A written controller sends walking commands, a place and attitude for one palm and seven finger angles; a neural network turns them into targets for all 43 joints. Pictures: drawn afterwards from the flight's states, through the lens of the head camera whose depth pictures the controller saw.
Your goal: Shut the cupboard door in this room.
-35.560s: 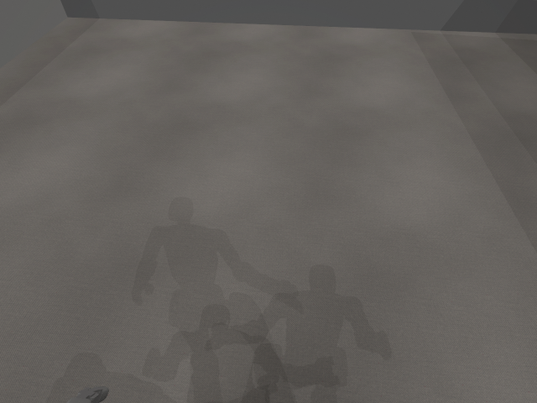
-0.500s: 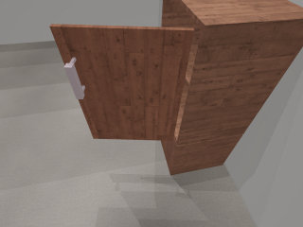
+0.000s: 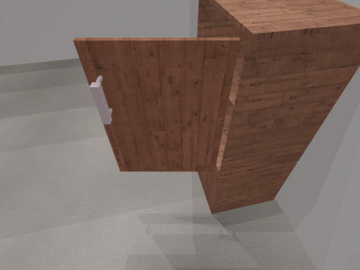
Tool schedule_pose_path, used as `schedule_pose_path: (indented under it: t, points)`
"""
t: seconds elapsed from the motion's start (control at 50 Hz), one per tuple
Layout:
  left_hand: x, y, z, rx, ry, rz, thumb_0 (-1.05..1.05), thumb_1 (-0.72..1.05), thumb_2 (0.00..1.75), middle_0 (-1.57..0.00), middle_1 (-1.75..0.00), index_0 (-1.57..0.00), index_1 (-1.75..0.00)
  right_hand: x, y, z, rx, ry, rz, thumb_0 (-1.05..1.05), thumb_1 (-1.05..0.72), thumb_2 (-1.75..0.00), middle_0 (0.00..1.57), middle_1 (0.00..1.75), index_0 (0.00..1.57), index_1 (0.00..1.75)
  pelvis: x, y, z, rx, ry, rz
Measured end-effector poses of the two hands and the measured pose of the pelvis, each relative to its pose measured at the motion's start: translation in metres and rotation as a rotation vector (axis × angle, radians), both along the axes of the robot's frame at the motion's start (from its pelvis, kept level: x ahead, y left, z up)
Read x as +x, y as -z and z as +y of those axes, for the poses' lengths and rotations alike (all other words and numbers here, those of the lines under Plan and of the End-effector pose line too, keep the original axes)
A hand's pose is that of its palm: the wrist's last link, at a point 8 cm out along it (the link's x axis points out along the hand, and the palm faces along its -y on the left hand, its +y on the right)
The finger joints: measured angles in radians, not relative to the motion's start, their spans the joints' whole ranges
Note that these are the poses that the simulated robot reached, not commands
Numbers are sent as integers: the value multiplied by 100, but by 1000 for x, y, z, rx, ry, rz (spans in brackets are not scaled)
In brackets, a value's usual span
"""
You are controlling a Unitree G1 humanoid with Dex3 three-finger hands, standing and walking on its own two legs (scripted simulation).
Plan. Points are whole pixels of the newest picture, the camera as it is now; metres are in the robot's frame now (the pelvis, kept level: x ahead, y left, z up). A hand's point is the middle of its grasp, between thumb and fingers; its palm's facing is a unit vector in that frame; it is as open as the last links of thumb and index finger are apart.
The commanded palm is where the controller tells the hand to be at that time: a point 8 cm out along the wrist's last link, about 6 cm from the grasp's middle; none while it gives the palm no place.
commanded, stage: look again from close up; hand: left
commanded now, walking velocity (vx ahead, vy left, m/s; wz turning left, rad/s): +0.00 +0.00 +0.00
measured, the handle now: (103, 100) +0.56 +0.27 +0.07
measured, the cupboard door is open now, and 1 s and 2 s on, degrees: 77 77 77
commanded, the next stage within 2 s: shuffle to correct the standing spot in 0.08 s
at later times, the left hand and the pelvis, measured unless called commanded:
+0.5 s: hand out of the picture +0.01 +0.16 -0.18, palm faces +0.05 -0.98 -0.17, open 7.4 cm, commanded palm none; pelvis +0.04 +0.00 -0.01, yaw +0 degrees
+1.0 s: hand out of the picture +0.10 +0.20 -0.19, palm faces +0.09 -0.98 -0.17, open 7.4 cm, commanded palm none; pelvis +0.13 +0.04 -0.01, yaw +2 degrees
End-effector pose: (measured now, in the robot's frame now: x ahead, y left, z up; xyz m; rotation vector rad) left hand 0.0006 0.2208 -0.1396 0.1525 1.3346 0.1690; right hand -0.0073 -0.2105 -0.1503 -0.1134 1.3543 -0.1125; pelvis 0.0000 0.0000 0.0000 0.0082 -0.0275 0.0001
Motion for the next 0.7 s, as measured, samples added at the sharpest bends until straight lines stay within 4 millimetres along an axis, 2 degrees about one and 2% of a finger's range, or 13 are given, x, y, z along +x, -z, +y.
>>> schedule_pose_path:
  t: [0.28,0.5,0.62,0.7]
  points:
    - [1,4,-3,-16,8,49,0,91,89,-20,-30,-20,-30,12,-4,-10,-27,-5,23,1,-91,-90,19,30,19,30,9,-1,-1,0,10,4]
    - [7,14,-7,-46,-37,106,0,91,89,-20,-30,-20,-30,28,2,-8,-31,-4,76,1,-91,-90,19,30,19,30,43,8,0,-9,5,20]
    - [26,21,1,-44,-38,135,0,91,89,-20,-30,-20,-30,49,5,0,-39,6,68,1,-91,-90,19,30,19,30,67,14,6,-3,14,22]
    - [62,19,3,-22,-19,97,0,91,89,-20,-30,-20,-30,56,10,4,-21,21,78,1,-91,-90,19,30,19,30,81,15,3,-5,17,13]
